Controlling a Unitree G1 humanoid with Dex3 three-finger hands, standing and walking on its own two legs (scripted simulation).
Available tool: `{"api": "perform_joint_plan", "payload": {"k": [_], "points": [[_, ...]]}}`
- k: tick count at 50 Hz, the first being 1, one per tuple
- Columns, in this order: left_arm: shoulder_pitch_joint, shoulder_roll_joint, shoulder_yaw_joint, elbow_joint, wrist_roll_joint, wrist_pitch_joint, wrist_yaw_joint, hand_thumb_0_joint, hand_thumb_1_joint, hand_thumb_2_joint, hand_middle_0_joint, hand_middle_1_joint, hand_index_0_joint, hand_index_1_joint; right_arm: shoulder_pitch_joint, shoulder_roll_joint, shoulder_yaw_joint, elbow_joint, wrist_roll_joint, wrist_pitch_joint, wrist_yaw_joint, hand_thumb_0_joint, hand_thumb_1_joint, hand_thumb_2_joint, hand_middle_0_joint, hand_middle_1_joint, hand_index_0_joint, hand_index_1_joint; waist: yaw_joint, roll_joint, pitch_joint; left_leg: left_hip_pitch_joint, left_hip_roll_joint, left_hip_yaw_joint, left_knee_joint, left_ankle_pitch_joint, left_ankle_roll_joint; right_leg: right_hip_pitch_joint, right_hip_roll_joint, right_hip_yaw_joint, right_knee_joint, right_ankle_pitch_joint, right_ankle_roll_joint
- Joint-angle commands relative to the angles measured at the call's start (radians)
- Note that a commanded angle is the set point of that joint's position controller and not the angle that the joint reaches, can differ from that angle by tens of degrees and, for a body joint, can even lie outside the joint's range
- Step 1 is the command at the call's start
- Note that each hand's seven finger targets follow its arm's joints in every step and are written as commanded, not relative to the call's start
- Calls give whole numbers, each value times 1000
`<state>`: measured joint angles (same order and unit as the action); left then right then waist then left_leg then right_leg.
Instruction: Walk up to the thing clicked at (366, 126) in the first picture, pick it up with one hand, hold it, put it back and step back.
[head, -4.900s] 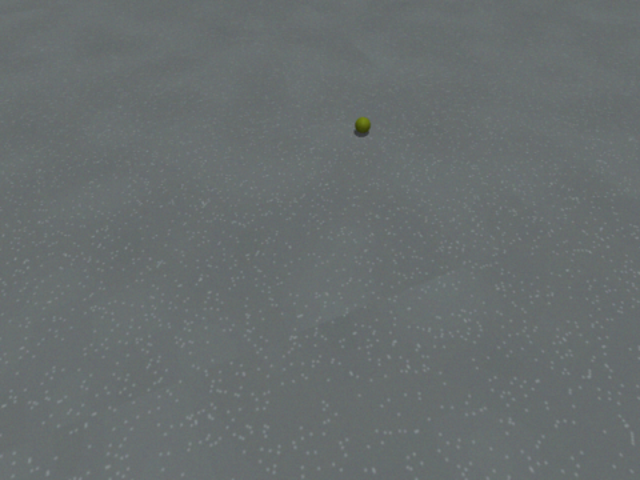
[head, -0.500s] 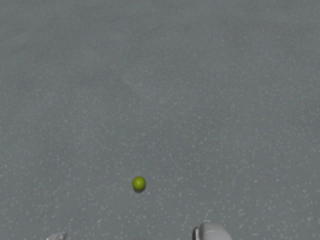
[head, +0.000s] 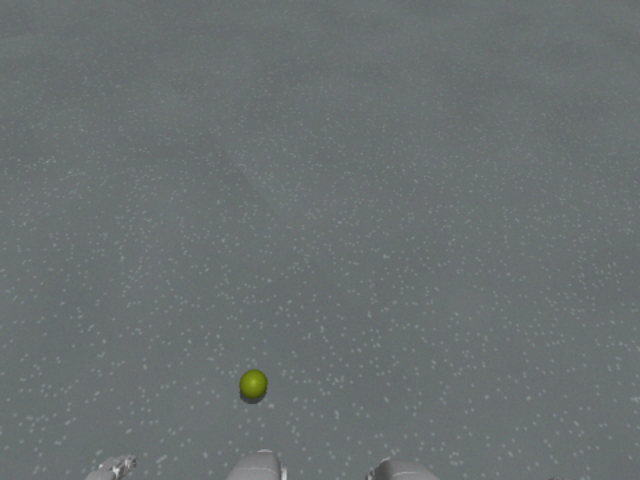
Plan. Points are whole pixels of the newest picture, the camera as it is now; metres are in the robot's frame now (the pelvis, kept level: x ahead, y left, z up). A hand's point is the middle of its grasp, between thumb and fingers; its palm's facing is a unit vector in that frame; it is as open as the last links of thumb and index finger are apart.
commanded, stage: walk up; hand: left
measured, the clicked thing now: (253, 383) +0.42 +0.20 -0.72
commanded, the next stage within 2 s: stand in 1.24 s
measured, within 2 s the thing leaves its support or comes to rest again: neither
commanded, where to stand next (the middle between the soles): +0.06 -0.02 m, yaw -1 degrees
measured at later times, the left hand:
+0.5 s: hand out of the picture +0.06 +0.26 -0.13, palm faces +0.02 -0.94 -0.34, open 7.4 cm
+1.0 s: hand out of the picture +0.11 +0.26 -0.13, palm faces +0.00 -0.95 -0.31, open 7.4 cm
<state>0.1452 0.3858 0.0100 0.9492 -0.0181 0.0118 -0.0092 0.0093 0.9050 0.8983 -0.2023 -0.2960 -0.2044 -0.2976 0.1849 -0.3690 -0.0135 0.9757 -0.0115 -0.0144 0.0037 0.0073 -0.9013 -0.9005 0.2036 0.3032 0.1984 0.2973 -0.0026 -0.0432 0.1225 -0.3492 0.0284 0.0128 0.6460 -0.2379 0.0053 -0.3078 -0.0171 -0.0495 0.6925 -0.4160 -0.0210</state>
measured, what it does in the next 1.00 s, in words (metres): stands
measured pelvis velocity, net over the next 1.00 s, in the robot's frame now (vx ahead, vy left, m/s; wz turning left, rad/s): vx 0.03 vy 0.01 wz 0.02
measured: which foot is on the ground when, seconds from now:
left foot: down 0.00-1.00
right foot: down 0.00-1.00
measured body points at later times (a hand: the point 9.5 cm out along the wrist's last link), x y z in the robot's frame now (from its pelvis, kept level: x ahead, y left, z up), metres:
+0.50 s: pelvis +0.02 +0.00 +0.02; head +0.03 -0.01 +0.47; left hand +0.06 +0.31 -0.11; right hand +0.12 -0.29 -0.11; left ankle +0.07 +0.12 -0.72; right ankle +0.04 -0.12 -0.72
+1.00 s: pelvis +0.03 +0.01 +0.03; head +0.04 +0.01 +0.48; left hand +0.11 +0.30 -0.11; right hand +0.11 -0.29 -0.11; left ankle +0.07 +0.12 -0.72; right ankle +0.04 -0.12 -0.72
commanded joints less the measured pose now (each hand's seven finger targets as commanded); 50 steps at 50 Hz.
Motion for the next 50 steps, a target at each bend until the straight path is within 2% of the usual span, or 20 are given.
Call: {"api": "perform_joint_plan", "payload": {"k": [1, 2, 3, 4, 5, 6, 7, 9, 11, 15, 27, 33, 35, 43, 45, 50], "points": [[61, 193, 51, 14, 10, -29, 16, 0, 900, 900, -200, -300, -200, -300, -92, -239, -44, -62, 12, -20, -9, 0, -900, -900, 200, 300, 200, 300, 41, 232, -172, 2, 140, -189, -209, 55, 79, 148, -38, 69, -171, 179, -17], [56, 193, 49, 25, 11, -31, 17, 0, 900, 900, -200, -300, -200, -300, -106, -223, -36, -56, 17, -17, -8, 0, -900, -900, 200, 300, 200, 300, 42, 207, -194, 24, 136, -177, -201, 32, 67, 157, -55, 85, -190, 196, -22], [21, 199, 47, 30, 15, -33, 17, 0, 900, 900, -200, -300, -200, -300, -104, -215, -32, -51, 18, -12, -7, 0, -900, -900, 200, 300, 200, 300, 25, 177, -177, 1, 125, -184, -222, -51, 56, 150, -72, 111, -223, 157, -24], [4, 206, 43, 29, 19, -35, 15, 0, 900, 900, -200, -300, -200, -300, -104, -214, -29, -44, 17, -8, -5, 0, -900, -900, 200, 300, 200, 300, 18, 149, -152, 17, 112, -178, -246, -162, 49, 98, -99, 149, -267, 68, -31], [-33, 214, 40, 33, 22, -35, 11, 0, 900, 900, -200, -300, -200, -300, -108, -221, -33, -34, 14, -5, -3, 0, -900, -900, 200, 300, 200, 300, 2, 123, -121, 35, 106, -181, -266, -235, 48, 37, -105, 155, -290, -7, -34], [-49, 211, 39, 39, 21, -34, 8, 0, 900, 900, -200, -300, -200, -300, -109, -225, -36, -18, 10, -4, -3, 0, -900, -900, 200, 300, 200, 300, -1, 106, -100, 63, 107, -186, -278, -256, 46, -9, -103, 156, -305, -49, -32], [-50, 195, 35, 51, 17, -36, 6, 0, 900, 900, -200, -300, -200, -300, -118, -227, -34, -9, 9, -6, -1, 0, -900, -900, 200, 300, 200, 300, 3, 110, -84, 53, 114, -198, -288, -257, 46, -2, -94, 145, -315, -49, -28], [-44, 185, 31, 77, 15, -43, 4, 0, 900, 900, -200, -300, -200, -300, -131, -222, -28, 7, 8, -11, 3, 0, -900, -900, 200, 300, 200, 300, 7, 90, -83, 54, 116, -198, -299, -206, 48, 23, -94, 136, -337, 5, -26], [-45, 187, 30, 93, 18, -49, 3, 0, 900, 900, -200, -300, -200, -300, -142, -218, -27, 20, 11, -12, 5, 0, -900, -900, 200, 300, 200, 300, 5, 57, -77, 80, 107, -184, -304, -171, 42, 12, -103, 148, -372, 16, -23], [-66, 183, 28, 110, 19, -57, 2, 0, 900, 900, -200, -300, -200, -300, -138, -209, -22, 51, 17, -19, 6, 0, -900, -900, 200, 300, 200, 300, -3, 21, -125, 163, 94, -154, -301, -49, 33, 40, -125, 154, -411, 76, -15], [-80, 178, 33, 144, 16, -53, 9, 0, 900, 900, -200, -300, -200, -300, -162, -194, -16, 110, 16, -21, 0, 0, -900, -900, 200, 300, 200, 300, 10, 22, -178, 198, 102, -129, -329, 180, 20, 181, -135, 105, -419, 300, 6], [-90, 175, 35, 152, 17, -43, 10, 0, 900, 900, -200, -300, -200, -300, -167, -199, -17, 126, 9, -20, -3, 0, -900, -900, 200, 300, 200, 300, 12, 57, -154, 158, 110, -142, -373, 96, 21, 203, -130, 97, -421, 267, 5], [-94, 171, 36, 154, 17, -43, 10, 0, 900, 900, -200, -300, -200, -300, -168, -196, -18, 130, 9, -21, -3, 0, -900, -900, 200, 300, 200, 300, 12, 65, -162, 161, 114, -144, -378, 118, 21, 210, -127, 95, -419, 274, 4], [-113, 166, 39, 156, 18, -38, 8, 0, 900, 900, -200, -300, -200, -300, -160, -199, -19, 136, 7, -25, -6, 0, -900, -900, 200, 300, 200, 300, 6, 73, -160, 137, 112, -149, -400, 100, 16, 239, -124, 90, -419, 277, 5], [-113, 165, 38, 161, 17, -38, 8, 0, 900, 900, -200, -300, -200, -300, -160, -196, -20, 139, 8, -25, -7, 0, -900, -900, 200, 300, 200, 300, 6, 72, -167, 152, 111, -147, -396, 129, 15, 237, -126, 89, -417, 285, 5], [-120, 167, 39, 159, 22, -39, 8, 0, 900, 900, -200, -300, -200, -300, -160, -199, -21, 135, 7, -23, -6, 0, -900, -900, 200, 300, 200, 300, -1, 48, -166, 155, 110, -145, -396, 103, 19, 230, -127, 89, -432, 270, 6]]}}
